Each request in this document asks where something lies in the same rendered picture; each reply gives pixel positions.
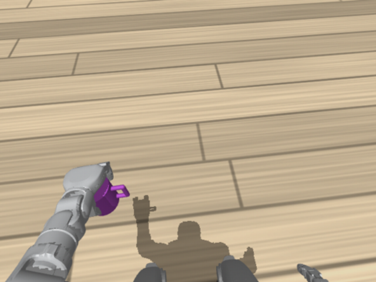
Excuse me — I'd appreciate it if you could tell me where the left robot arm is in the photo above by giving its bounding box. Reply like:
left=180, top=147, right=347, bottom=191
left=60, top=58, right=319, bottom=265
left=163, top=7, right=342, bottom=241
left=6, top=187, right=94, bottom=282

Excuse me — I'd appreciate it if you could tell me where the left robot hand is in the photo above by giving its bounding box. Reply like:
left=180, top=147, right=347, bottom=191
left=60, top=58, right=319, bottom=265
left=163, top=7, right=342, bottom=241
left=63, top=162, right=113, bottom=217

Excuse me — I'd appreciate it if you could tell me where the mug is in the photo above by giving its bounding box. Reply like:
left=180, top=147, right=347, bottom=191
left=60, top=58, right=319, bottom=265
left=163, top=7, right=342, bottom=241
left=94, top=177, right=130, bottom=216

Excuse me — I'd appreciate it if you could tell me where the right robot hand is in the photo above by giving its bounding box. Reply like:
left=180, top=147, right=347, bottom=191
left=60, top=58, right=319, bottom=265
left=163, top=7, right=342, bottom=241
left=297, top=264, right=329, bottom=282

